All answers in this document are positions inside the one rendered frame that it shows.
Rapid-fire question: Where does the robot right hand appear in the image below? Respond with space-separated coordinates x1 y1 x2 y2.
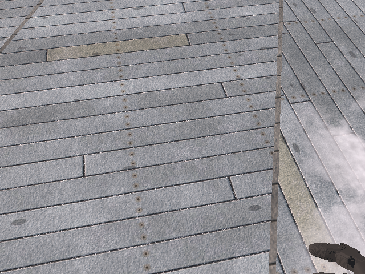
309 243 365 274

